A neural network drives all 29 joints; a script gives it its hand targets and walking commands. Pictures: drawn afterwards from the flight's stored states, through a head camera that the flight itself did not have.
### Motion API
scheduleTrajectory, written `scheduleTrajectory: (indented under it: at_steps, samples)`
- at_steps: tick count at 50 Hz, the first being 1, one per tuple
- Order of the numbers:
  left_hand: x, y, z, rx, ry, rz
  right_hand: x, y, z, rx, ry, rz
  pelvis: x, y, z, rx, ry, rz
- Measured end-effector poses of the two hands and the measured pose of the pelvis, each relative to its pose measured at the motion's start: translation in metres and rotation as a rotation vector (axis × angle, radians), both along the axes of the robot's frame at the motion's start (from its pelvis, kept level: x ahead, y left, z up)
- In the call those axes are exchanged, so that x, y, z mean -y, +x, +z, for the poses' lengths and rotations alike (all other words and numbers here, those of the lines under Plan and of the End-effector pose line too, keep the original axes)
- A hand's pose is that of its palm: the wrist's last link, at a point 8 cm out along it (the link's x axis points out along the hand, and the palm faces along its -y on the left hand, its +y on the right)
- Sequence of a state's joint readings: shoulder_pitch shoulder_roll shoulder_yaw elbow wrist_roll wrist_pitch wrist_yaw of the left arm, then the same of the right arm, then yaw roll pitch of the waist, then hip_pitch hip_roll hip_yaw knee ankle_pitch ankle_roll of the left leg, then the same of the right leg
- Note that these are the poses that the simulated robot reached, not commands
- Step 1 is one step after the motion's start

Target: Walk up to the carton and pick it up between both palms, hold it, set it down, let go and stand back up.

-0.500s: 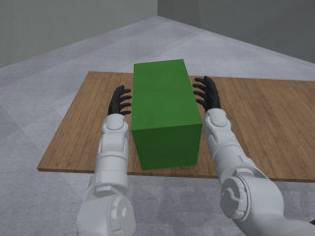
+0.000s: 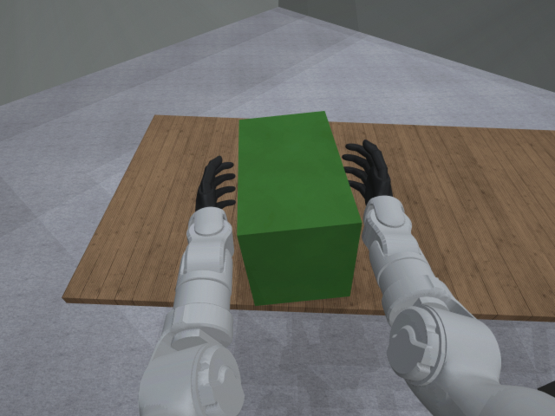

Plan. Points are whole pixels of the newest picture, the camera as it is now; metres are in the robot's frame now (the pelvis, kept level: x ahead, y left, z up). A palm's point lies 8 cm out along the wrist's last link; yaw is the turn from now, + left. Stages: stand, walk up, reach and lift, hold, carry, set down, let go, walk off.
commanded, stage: set down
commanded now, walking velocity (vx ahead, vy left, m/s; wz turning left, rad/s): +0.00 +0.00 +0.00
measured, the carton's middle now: (291, 203) +0.46 +0.00 +0.04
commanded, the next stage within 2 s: none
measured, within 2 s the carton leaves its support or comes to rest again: rests again in 1.20 s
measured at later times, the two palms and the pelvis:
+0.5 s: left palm (213, 211) +0.40 +0.13 +0.08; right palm (372, 191) +0.43 -0.12 +0.11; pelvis +0.00 +0.00 +0.00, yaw -1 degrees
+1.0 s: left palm (216, 210) +0.41 +0.12 +0.08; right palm (374, 194) +0.43 -0.13 +0.10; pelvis +0.00 +0.00 +0.00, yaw -2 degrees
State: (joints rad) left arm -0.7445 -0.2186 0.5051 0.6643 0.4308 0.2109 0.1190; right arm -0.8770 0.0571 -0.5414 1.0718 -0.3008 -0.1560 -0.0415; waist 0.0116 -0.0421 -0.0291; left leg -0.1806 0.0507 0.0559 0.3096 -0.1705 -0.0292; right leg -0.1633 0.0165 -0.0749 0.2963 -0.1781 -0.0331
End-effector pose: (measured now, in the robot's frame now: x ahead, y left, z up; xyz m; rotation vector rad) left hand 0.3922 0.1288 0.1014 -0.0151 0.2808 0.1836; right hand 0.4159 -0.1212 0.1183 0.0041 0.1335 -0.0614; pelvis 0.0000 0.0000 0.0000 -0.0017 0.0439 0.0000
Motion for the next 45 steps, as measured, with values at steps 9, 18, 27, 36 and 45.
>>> scheduleTrajectory:
  at_steps: [9,18,27,36,45]
  samples:
    - [0.000,0.004,-0.006,-0.027,-0.005,0.012,0.000,0.008,-0.004,-0.028,-0.003,0.013,0.000,0.001,0.000,-0.014,0.002,-0.008]
    - [-0.001,0.007,-0.017,-0.036,-0.026,0.028,-0.002,0.013,-0.012,-0.041,-0.003,0.022,0.000,0.002,0.000,-0.057,0.004,-0.011]
    - [0.002,0.011,-0.017,-0.035,-0.030,0.032,0.002,0.017,-0.013,-0.052,-0.007,0.020,-0.001,0.005,-0.001,-0.065,0.004,-0.017]
    - [0.004,0.014,-0.017,-0.033,-0.024,0.029,0.003,0.019,-0.015,-0.058,-0.010,0.026,-0.002,0.006,-0.001,-0.068,0.005,-0.024]
    - [0.005,0.014,-0.019,-0.025,-0.022,0.028,0.004,0.017,-0.017,-0.055,-0.015,0.025,-0.003,0.003,-0.001,-0.073,0.007,-0.026]
